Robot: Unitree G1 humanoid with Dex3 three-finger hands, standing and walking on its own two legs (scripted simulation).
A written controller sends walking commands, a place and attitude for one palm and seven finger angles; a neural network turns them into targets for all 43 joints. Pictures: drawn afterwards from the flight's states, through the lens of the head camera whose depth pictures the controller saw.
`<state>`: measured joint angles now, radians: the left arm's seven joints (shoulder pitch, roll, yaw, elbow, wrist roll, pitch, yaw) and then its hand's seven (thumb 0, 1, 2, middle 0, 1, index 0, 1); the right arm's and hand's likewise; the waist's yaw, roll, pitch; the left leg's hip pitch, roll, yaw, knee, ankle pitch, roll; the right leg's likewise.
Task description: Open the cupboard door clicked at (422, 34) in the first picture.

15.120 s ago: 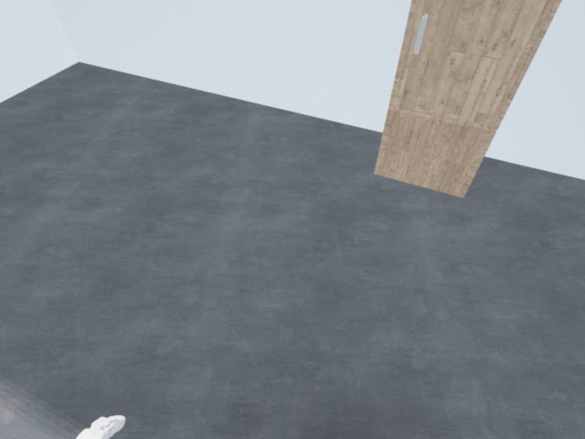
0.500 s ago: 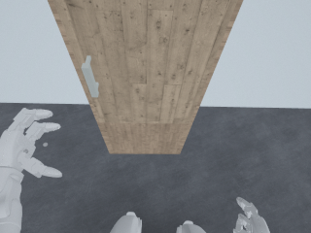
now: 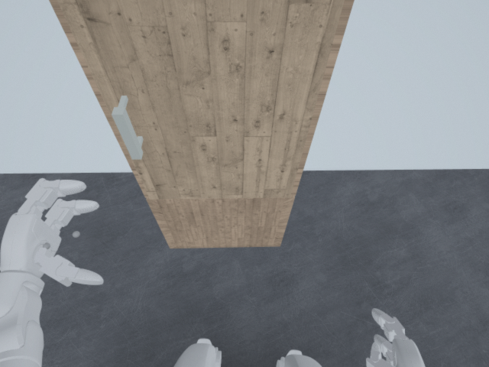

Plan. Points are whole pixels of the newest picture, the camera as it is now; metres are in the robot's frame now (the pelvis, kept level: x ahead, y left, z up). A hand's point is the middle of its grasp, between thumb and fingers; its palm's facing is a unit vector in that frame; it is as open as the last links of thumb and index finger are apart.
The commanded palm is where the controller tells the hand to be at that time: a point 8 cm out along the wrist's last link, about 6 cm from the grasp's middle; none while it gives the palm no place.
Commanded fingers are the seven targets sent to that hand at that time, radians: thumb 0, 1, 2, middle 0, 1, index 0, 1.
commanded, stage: move the hooked fingers beside the handle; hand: left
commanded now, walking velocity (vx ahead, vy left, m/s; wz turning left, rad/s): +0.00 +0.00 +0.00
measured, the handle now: (130, 128) +0.54 +0.27 +0.03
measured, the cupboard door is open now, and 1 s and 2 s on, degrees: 0 0 0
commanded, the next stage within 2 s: none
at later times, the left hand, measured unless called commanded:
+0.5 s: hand (76, 204) +0.34 +0.30 +0.05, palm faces +0.10 -0.99 -0.02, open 14.0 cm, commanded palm +0.31 +0.34 +0.05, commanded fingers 0.00 -0.50 0.30 -0.30 -1.20 -0.30 -1.20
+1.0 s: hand (85, 174) +0.40 +0.31 +0.05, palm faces +0.09 -1.00 -0.01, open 14.0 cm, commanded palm +0.38 +0.35 +0.04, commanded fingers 0.00 -0.50 0.30 -0.30 -1.20 -0.30 -1.20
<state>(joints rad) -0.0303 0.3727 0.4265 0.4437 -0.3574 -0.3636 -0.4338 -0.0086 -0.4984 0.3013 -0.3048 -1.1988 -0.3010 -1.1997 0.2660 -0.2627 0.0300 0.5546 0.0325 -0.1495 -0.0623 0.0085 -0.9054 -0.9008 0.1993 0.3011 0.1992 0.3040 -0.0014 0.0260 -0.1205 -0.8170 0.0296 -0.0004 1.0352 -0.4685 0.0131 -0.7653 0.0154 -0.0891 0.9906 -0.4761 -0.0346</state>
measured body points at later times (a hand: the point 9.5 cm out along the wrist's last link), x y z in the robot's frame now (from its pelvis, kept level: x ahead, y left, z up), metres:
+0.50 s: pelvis +0.00 +0.00 -0.01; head +0.09 +0.01 +0.43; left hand +0.33 +0.35 +0.06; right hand +0.12 -0.27 -0.11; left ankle +0.02 +0.11 -0.67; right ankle +0.00 -0.10 -0.67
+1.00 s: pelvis +0.00 +0.02 -0.01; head +0.10 +0.04 +0.42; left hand +0.39 +0.36 +0.05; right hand +0.08 -0.25 -0.11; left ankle +0.02 +0.11 -0.67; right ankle +0.00 -0.10 -0.67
